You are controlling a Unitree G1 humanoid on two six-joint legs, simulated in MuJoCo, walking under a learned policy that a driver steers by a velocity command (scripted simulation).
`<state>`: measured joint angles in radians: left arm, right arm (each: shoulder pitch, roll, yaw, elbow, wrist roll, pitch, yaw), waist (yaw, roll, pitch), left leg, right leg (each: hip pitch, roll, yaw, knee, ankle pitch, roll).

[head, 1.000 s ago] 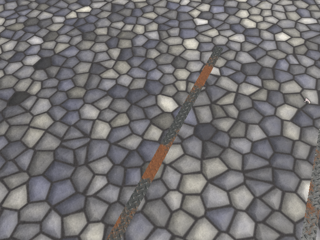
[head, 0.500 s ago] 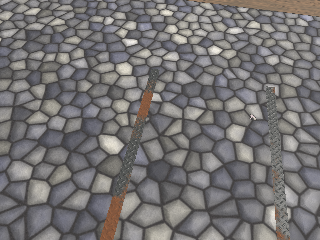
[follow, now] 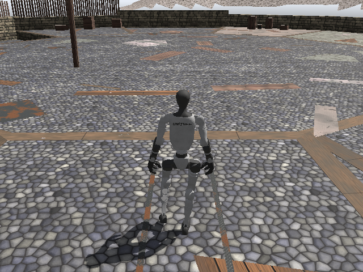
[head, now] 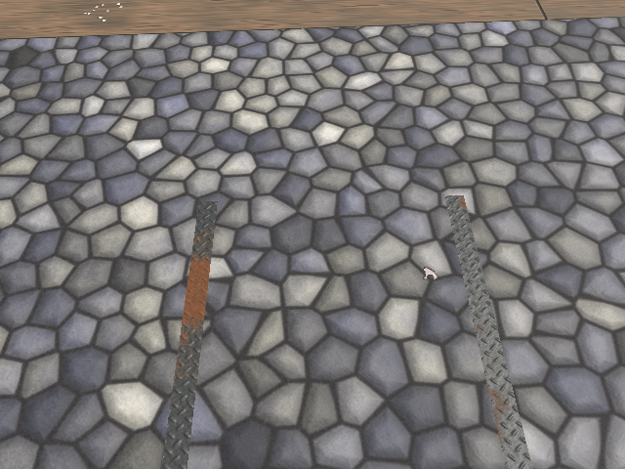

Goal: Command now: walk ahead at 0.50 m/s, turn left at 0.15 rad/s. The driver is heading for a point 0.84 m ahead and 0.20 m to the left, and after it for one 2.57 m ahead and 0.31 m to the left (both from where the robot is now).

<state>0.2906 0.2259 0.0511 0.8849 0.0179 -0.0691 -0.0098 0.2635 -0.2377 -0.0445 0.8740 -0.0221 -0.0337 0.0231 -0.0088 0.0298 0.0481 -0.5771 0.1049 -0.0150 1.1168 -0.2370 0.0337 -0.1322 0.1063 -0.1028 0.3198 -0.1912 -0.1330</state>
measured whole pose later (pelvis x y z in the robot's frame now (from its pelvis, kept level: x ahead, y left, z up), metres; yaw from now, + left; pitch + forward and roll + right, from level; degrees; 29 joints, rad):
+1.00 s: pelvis +0.56 +0.09 -0.01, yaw +27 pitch +0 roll +0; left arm 0.22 0.25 0.03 0.83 0.03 -0.07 -0.01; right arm 0.33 -0.28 -0.05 0.89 -0.03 -0.05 0.01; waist -0.02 0.04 0.04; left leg -0.35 -0.06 -0.06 1.14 -0.34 0.08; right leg -0.30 0.04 -0.05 0.46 -0.17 -0.06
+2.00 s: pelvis +0.71 +0.16 +0.00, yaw +0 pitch +1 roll +2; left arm 0.24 0.27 0.07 0.75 0.01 0.04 0.00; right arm 0.20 -0.28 -0.07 0.80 -0.02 0.05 -0.01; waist 0.00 0.03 0.03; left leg -0.51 0.01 -0.01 1.00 -0.35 -0.04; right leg -0.26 0.07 0.06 0.44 -0.19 -0.07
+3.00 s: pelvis +0.77 +0.26 -0.02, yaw +10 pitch +0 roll -1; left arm 0.31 0.31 0.06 0.86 0.04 -0.03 -0.01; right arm 0.19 -0.30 -0.06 0.74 -0.03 -0.01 0.06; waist 0.03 -0.04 0.03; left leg -0.32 -0.04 0.05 0.61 -0.29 0.09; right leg -0.24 -0.07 -0.04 0.93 -0.48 -0.02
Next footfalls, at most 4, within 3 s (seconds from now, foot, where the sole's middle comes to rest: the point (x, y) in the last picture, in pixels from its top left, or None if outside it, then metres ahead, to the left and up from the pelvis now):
0.34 left None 0.32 0.10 -0.78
0.86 right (311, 386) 0.67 0.05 -0.78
1.34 left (198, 342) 0.79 0.32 -0.78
1.78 right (294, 349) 0.77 0.09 -0.78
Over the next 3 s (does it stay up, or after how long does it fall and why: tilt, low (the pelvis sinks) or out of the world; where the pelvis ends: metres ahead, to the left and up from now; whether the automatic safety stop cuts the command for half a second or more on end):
stays up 0.77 0.26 -0.02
